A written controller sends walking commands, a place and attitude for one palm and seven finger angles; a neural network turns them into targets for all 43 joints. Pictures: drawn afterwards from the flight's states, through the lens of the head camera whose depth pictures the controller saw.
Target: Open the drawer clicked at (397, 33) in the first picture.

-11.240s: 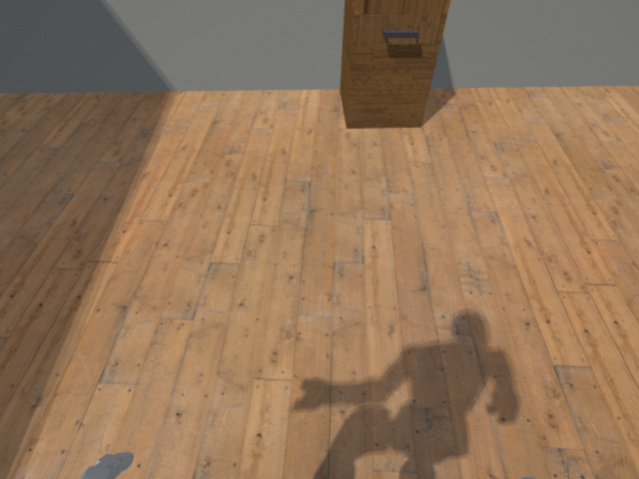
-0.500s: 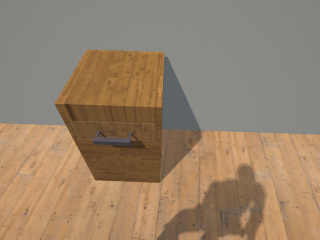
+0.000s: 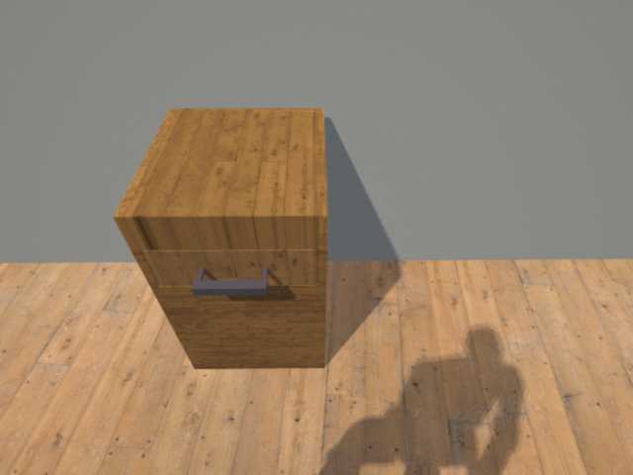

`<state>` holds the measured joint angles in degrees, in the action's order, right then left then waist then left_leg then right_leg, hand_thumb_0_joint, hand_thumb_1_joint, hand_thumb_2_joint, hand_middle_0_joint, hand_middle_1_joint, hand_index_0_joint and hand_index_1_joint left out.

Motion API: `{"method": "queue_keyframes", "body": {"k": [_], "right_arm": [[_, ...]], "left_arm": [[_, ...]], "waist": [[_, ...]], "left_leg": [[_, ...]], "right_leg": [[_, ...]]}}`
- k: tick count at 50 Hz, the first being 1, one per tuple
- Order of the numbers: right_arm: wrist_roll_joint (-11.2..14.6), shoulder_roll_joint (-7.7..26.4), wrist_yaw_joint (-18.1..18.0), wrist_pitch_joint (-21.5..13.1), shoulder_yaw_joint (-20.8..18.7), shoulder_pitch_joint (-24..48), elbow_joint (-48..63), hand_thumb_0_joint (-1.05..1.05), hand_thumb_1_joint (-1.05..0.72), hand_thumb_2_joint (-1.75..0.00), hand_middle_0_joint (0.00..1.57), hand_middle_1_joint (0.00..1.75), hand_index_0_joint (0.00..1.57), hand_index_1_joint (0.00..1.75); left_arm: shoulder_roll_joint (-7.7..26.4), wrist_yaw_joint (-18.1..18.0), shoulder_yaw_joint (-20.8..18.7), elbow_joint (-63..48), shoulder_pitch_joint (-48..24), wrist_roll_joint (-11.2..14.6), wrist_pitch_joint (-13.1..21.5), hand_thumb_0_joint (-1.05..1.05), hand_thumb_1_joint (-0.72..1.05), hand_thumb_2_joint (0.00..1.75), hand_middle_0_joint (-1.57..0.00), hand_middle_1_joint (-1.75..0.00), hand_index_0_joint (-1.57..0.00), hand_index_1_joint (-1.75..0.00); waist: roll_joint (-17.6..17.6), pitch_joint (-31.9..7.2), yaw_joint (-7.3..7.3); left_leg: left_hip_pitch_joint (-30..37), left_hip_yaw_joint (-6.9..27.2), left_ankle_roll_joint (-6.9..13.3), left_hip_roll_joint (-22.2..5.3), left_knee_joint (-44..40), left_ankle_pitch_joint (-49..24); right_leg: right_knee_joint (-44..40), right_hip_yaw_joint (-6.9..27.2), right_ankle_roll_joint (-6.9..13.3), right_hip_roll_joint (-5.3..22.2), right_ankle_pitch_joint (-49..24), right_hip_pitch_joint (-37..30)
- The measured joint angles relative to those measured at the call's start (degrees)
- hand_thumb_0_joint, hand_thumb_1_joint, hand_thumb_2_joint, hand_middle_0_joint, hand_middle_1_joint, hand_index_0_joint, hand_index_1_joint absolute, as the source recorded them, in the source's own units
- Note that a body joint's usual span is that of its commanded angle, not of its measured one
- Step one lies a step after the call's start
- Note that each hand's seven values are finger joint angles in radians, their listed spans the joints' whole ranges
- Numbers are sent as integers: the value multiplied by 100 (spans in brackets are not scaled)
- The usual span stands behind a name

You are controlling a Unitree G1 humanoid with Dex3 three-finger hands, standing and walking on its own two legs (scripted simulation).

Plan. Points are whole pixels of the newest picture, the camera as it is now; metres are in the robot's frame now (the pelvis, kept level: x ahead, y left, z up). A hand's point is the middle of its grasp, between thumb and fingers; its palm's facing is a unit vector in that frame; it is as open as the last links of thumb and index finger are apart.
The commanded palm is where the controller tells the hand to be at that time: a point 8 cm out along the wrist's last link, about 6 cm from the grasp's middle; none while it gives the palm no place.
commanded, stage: look again from close up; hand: left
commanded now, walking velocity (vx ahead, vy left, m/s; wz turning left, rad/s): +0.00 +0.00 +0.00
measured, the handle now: (232, 279) +0.57 +0.22 -0.23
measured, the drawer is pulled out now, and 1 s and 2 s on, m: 0.00 0.00 0.00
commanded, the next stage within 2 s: raise the hand with hooked fingers in 0.30 s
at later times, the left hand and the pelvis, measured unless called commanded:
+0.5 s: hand out of the picture +0.08 +0.20 -0.13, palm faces -0.07 -0.92 -0.39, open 7.3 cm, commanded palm +0.13 +0.23 -0.05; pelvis +0.02 +0.01 +0.00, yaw -2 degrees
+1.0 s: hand (160, 438) +0.18 +0.21 -0.04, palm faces +0.03 -0.05 -1.00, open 9.6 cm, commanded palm +0.18 +0.21 +0.02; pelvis +0.01 -0.05 -0.04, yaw +0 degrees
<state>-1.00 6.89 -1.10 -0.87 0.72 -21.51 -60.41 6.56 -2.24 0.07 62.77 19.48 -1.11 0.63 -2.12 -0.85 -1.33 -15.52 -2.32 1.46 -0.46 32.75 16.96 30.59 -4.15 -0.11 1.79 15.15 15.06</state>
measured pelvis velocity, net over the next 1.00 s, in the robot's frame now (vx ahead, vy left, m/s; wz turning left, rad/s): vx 0.01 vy -0.05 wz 0.00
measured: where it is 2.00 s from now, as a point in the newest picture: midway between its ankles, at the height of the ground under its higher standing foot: outside the picture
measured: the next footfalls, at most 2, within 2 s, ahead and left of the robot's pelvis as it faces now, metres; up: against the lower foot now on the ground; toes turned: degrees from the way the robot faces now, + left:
none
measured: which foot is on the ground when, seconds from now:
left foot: down 0.00-1.00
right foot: down 0.00-1.00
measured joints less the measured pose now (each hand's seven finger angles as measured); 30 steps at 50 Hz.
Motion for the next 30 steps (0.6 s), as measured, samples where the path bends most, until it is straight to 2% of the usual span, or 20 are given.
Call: {"method": "queue_keyframes", "body": {"k": [7, 21, 22, 23, 25, 27, 28, 30], "right_arm": [[-11, 43, -32, -17, 56, 18, -87, 2, -93, -90, 20, 29, 20, 30], [37, 208, -42, -67, 54, 277, -170, 1, -91, -90, 20, 29, 20, 30], [109, 226, -53, -96, 91, 232, 52, 1, -91, -90, 20, 29, 20, 30], [139, 255, -160, -302, 114, 156, 262, 1, -92, -90, 20, 30, 20, 30], [244, 337, -317, -860, 48, 77, 517, 2, -93, -90, 20, 30, 21, 30], [310, 490, -400, -1171, -39, 142, 839, 2, -93, -90, 20, 30, 21, 30], [285, 596, -417, -1253, -64, 242, 998, 2, -93, -90, 20, 30, 21, 30], [169, 785, -377, -1257, -113, 525, 1368, 2, -92, -90, 20, 30, 20, 30]], "left_arm": [[183, -16, -43, -204, -226, 3, 37, 0, 91, 90, -20, -30, -19, -30], [101, -21, 5, -32, -173, 10, 0, 0, 91, 90, -20, -30, -19, -30], [141, -53, 99, -848, 76, -248, -366, 1, 91, 90, -20, -30, -19, -30], [257, -174, 186, -1814, 374, -528, -516, 2, 92, 89, -20, -30, -20, -30], [529, -558, 279, -3374, 750, -716, -499, 3, 92, 89, -20, -30, -20, -31], [703, -878, 360, -4478, 757, -1033, -599, 3, 91, 88, -21, -32, -20, -32], [763, -1016, 391, -4876, 676, -1333, -591, 3, 89, 88, -21, -32, -20, -33], [886, -1281, 403, -5451, 436, -2111, -525, 3, 86, 86, -21, -34, -20, -35]], "waist": [[13, -149, 91], [109, 139, 130], [137, 190, 171], [197, 233, 245], [291, 148, 298], [222, 45, 245], [136, -26, 207], [-21, -207, 117]], "left_leg": [[291, -108, 109, 175, -332, -68], [474, -131, 111, 198, -610, -135], [439, -156, 104, 179, -542, -99], [444, -215, 95, 183, -526, -79], [348, -272, 63, 238, -478, -60], [176, -232, 55, 262, -308, -9], [48, -210, 54, 241, -183, 35], [-267, -199, 41, 188, 78, 126]], "right_leg": [[-106, 110, -130, 163, 16, -168], [-340, 130, -181, 174, -22, -325], [-275, 156, -167, 158, -7, -274], [-137, 217, -90, 159, 45, -195], [200, 314, 43, 196, 245, 44], [378, 297, 7, 227, 311, 196], [433, 275, -18, 213, 323, 285], [594, 263, -24, 172, 357, 558]]}}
